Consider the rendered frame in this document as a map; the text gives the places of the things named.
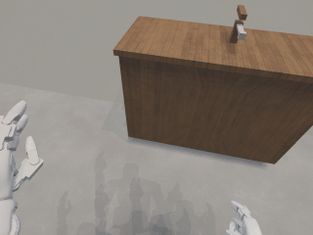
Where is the left robot hand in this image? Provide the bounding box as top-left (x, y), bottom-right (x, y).
top-left (0, 100), bottom-right (44, 201)

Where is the right robot hand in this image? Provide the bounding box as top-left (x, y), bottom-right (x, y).
top-left (226, 201), bottom-right (262, 235)

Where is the tap lever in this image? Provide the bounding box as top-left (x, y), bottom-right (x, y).
top-left (236, 23), bottom-right (246, 40)

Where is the robot left forearm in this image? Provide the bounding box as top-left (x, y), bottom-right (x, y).
top-left (0, 199), bottom-right (22, 235)

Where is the counter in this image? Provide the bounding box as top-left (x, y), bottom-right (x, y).
top-left (112, 5), bottom-right (313, 165)

